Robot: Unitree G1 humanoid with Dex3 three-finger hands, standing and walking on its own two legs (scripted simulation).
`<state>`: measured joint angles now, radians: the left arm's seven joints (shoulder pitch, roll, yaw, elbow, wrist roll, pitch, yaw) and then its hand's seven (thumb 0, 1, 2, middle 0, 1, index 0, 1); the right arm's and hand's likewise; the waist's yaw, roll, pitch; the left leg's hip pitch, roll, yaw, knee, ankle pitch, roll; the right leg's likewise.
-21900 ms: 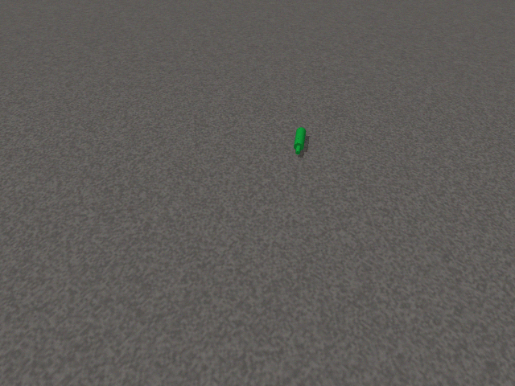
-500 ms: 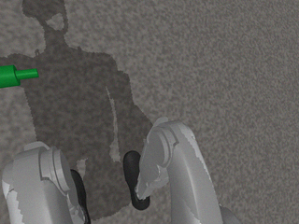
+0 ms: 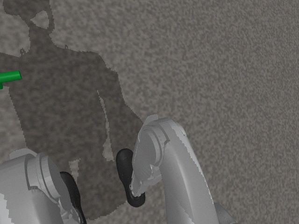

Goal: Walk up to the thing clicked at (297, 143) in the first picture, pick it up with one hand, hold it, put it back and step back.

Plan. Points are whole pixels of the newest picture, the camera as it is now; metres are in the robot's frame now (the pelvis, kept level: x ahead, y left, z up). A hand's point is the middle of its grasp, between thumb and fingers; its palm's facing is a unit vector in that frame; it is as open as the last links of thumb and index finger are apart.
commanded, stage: rest palm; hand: left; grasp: from above
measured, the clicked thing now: out of the picture +0.50 +0.31 -0.29
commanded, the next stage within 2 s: close in 1.12 s
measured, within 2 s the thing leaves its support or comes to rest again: neither
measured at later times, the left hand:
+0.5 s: hand out of the picture +0.48 +0.33 -0.25, palm faces -0.47 -0.15 -0.87, open 14.3 cm
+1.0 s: hand out of the picture +0.48 +0.33 -0.26, palm faces -0.45 -0.13 -0.89, open 14.1 cm
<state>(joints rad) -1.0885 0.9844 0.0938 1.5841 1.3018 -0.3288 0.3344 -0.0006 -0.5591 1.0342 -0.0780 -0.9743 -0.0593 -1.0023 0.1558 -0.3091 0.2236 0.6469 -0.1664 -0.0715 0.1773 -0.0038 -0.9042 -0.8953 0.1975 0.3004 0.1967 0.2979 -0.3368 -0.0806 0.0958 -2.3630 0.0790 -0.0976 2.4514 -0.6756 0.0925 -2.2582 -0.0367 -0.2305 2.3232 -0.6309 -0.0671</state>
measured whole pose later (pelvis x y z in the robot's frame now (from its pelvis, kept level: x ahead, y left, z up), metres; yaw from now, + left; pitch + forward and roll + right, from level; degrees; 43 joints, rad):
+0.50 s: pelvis +0.01 +0.01 -0.01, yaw -3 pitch +31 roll -14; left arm -1.10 1.07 0.16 1.65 1.30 -0.24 0.47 0.00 -0.54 1.02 -0.08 -0.94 -0.06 -0.97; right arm 0.13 -0.31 0.28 0.62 -0.21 -0.18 0.22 0.00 -0.90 -0.90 0.20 0.30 0.20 0.30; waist -0.38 -0.12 0.15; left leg -2.38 0.09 -0.14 2.52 -0.73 0.10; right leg -2.26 -0.02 -0.27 2.35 -0.66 -0.05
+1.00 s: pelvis +0.00 +0.01 -0.01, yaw -5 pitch +29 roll -16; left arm -1.11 1.12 0.12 1.71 1.33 -0.28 0.55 0.00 -0.53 1.05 -0.10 -0.96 -0.08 -0.99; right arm 0.11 -0.34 0.34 0.60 -0.24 -0.20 0.22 0.00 -0.91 -0.90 0.20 0.30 0.20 0.30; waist -0.40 -0.16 0.16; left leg -2.38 0.09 -0.17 2.54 -0.72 0.11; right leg -2.24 0.00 -0.29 2.34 -0.63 -0.04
